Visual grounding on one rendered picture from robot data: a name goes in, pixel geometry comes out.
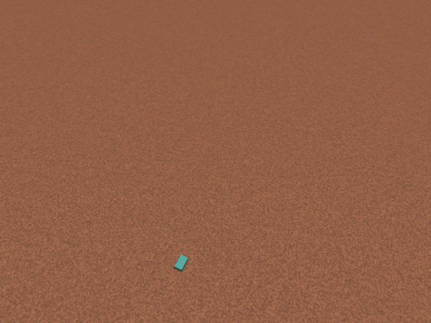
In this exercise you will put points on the small box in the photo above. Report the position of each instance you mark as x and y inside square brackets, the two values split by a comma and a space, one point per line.
[182, 261]

